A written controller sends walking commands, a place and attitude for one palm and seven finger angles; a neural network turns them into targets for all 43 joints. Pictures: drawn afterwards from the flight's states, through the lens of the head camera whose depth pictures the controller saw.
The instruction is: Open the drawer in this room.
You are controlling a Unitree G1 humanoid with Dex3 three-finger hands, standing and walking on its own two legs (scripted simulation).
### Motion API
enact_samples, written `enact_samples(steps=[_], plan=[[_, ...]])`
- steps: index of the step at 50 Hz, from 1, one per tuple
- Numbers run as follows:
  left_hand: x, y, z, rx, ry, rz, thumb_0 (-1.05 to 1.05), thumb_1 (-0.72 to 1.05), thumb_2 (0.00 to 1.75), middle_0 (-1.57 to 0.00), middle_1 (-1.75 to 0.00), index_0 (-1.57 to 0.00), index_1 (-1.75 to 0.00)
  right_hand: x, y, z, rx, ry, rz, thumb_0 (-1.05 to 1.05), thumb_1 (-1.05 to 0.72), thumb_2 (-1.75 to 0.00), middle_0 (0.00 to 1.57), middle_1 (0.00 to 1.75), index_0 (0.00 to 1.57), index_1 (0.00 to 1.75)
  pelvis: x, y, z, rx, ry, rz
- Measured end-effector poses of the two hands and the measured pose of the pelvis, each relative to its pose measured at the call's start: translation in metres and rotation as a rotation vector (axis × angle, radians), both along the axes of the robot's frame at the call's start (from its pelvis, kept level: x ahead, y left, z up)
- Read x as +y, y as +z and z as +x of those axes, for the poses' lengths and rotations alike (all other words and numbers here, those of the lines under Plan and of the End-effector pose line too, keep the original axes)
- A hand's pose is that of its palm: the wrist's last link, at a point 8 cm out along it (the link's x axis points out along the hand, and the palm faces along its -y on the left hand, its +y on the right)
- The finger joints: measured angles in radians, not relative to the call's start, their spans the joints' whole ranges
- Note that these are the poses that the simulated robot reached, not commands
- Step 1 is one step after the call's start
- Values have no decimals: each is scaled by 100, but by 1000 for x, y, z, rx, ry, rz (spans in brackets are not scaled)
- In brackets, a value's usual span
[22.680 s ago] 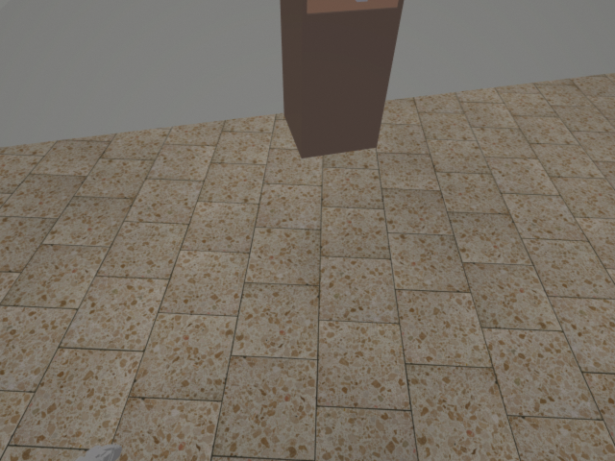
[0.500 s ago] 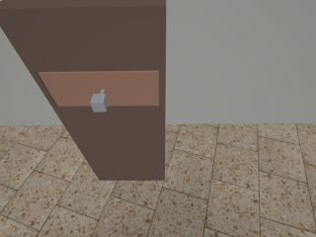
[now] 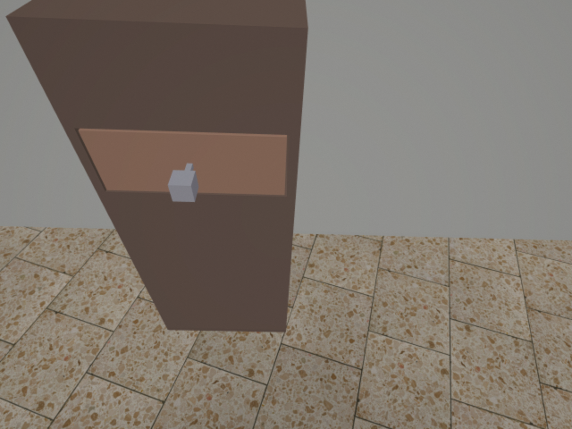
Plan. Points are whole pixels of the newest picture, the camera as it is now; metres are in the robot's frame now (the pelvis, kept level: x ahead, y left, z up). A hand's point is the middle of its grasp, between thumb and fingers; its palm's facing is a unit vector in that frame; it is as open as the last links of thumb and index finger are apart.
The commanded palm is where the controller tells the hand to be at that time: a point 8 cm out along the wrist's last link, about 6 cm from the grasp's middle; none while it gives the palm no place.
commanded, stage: come to a stop and stand still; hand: left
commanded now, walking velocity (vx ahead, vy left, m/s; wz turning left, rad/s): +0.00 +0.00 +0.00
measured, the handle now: (186, 178) +0.55 +0.23 +0.02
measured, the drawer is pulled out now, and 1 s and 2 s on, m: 0.00 0.00 0.00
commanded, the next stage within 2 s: look again from close up in 0.34 s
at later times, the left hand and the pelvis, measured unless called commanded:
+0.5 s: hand out of the picture -0.02 +0.15 -0.18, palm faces +0.03 -0.99 -0.13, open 7.3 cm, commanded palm none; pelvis +0.01 +0.02 +0.00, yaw +0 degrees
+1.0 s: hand out of the picture +0.07 +0.21 -0.17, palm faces -0.03 -0.97 -0.22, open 7.3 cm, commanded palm none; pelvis +0.05 +0.03 +0.00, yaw -2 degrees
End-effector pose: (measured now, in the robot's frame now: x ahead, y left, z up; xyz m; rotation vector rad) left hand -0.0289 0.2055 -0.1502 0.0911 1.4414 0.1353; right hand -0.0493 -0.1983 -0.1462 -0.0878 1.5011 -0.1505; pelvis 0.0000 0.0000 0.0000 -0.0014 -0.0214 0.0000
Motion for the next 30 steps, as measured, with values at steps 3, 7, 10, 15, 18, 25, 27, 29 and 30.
enact_samples(steps=[3, 7, 10, 15, 18, 25, 27, 29, 30], plan=[[-3, 0, -6, 18, 7, -10, 0, 91, 90, -20, -30, -20, -30, 7, 0, -3, 8, -5, 9, 1, -91, -90, 20, 30, 20, 30, 2, 0, 1, 3, -1, 1], [-6, -1, -10, 30, 14, -19, 0, 91, 90, -20, -30, -20, -30, 14, -1, 0, 0, -8, 17, 1, -91, -90, 20, 30, 20, 30, 5, 0, 3, 5, -2, 2], [-7, -1, -10, 29, 16, -24, 0, 91, 90, -20, -30, -20, -30, 17, -2, 7, -15, -7, 21, 1, -91, -90, 20, 30, 20, 30, 6, 0, 5, 4, -2, 3], [-8, -1, -5, 18, 16, -27, 0, 91, 90, -20, -30, -20, -30, 21, -2, 22, -51, -2, 22, 0, -91, -90, 20, 30, 20, 30, 9, 0, 8, 3, -4, 3], [-7, -2, 0, 9, 16, -28, 0, 91, 90, -20, -30, -20, -30, 20, -2, 29, -62, 7, 16, 1, -92, -90, 20, 30, 20, 30, 10, 0, 10, 3, -3, 3], [0, -2, 9, -8, -12, -10, 0, 91, 90, -20, -30, -20, -30, 12, -5, 38, -72, 7, -1, 2, -92, -90, 20, 30, 20, 30, 15, -4, 12, 12, -8, -17], [7, -3, 13, -7, -31, -1, 0, 91, 90, -20, -30, -20, -30, 10, -7, 42, -96, -1, -9, 2, -92, -90, 20, 30, 20, 30, 19, -6, 14, 16, -8, -20], [17, -3, 21, -11, -44, 15, 0, 91, 90, -20, -30, -20, -30, 10, -9, 47, -118, -6, -14, 2, -92, -90, 19, 30, 20, 30, 22, -8, 17, 17, -9, -17], [22, -2, 25, -17, -48, 24, 0, 91, 90, -20, -30, -20, -30, 11, -10, 49, -127, -7, -14, 2, -92, -90, 19, 30, 20, 30, 24, -8, 18, 16, -10, -15]])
